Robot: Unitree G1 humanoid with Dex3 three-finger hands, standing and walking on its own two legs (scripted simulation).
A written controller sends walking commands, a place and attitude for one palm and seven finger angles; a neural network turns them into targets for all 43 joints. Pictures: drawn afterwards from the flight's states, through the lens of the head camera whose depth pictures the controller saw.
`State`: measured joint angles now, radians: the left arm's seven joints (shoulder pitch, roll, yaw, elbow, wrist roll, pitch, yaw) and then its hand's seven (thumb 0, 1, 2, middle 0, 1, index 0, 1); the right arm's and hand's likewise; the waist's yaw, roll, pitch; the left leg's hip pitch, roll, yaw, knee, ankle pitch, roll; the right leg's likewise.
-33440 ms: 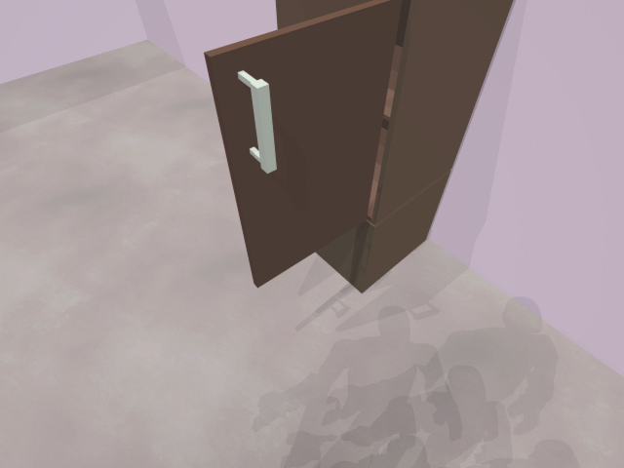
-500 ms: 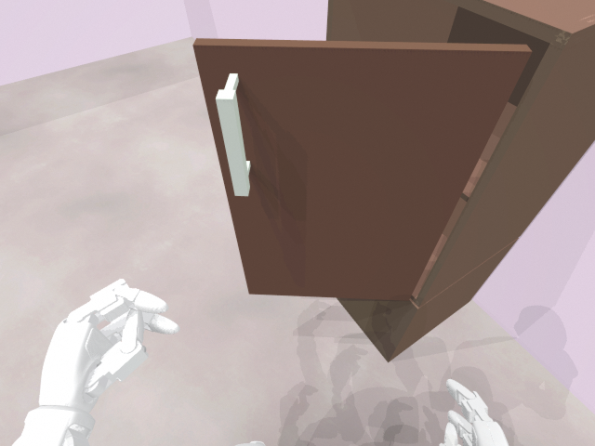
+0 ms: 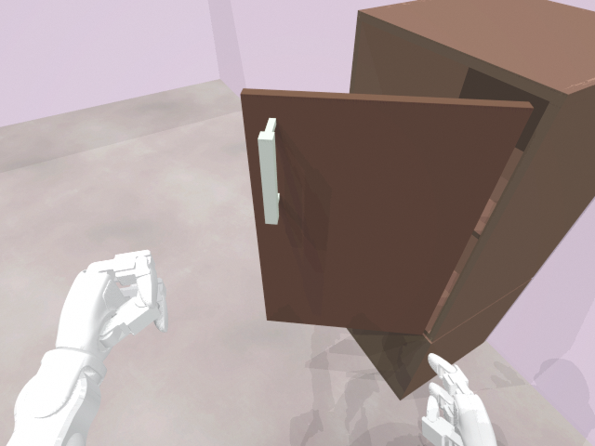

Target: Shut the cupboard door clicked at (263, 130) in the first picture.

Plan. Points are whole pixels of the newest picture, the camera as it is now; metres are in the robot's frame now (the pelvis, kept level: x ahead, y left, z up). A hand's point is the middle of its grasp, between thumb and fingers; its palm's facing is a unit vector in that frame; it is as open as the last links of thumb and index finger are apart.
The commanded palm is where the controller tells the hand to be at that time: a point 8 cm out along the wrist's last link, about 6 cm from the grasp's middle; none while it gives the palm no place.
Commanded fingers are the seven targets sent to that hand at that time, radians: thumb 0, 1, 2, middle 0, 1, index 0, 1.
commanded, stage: raise the hand and make a fist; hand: left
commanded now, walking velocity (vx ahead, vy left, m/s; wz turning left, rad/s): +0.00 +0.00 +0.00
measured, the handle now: (271, 173) +0.46 +0.10 +0.15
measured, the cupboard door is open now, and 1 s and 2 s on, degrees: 54 54 54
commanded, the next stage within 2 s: bring the fist close to the handle in 0.52 s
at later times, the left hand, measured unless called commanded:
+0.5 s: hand (161, 299) +0.22 +0.18 +0.15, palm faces +0.08 -1.00 -0.05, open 3.1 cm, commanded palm +0.19 +0.22 +0.16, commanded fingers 0.00 0.90 0.90 -1.30 -1.50 -1.30 -1.50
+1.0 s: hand (213, 261) +0.28 +0.14 +0.15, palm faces +0.03 -1.00 -0.03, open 3.1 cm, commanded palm +0.25 +0.18 +0.16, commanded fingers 0.00 0.90 0.90 -1.30 -1.50 -1.30 -1.50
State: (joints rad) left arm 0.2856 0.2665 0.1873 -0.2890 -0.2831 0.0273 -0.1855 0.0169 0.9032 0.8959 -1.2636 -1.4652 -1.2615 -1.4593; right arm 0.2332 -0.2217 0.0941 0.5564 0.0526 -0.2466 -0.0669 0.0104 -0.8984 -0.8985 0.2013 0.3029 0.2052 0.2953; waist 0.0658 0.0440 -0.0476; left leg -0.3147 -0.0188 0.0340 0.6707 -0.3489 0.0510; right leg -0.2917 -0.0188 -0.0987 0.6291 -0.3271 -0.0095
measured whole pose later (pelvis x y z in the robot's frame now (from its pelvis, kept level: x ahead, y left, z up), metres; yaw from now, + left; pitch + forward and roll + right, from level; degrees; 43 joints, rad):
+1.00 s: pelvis +0.00 -0.02 +0.01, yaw -1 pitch -3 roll +0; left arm 0.03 0.22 0.14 -0.14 -0.24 0.15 -0.11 0.02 0.90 0.90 -1.30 -1.50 -1.30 -1.50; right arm 0.21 -0.24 0.08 0.62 0.06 -0.21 -0.07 0.01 -0.90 -0.90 0.20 0.30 0.20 0.30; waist 0.04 0.04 -0.01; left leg -0.20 0.00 0.04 0.54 -0.29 0.02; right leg -0.21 0.00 -0.09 0.54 -0.28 -0.04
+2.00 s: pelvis +0.00 -0.03 +0.01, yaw -2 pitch -3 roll +1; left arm -0.27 0.11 0.01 0.14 -0.15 0.16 0.08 0.02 0.90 0.90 -1.30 -1.50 -1.30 -1.50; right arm 0.21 -0.24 0.05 0.62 0.05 -0.02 -0.05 0.01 -0.90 -0.90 0.20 0.30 0.20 0.29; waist 0.01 0.04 -0.01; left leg -0.18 0.01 0.05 0.50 -0.27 0.01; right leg -0.20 0.02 -0.08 0.52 -0.28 -0.05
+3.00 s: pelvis -0.01 -0.02 +0.01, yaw -2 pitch +4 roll +0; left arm -0.87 0.24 0.10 0.98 -0.17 -0.16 -0.15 0.02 0.90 0.90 -1.30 -1.50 -1.30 -1.50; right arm 0.31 -0.26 0.03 0.69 0.05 -0.10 -0.04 0.01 -0.90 -0.90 0.20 0.30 0.20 0.29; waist -0.08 0.03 -0.02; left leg -0.38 -0.01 0.06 0.58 -0.28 0.03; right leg -0.39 0.00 -0.07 0.59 -0.28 -0.04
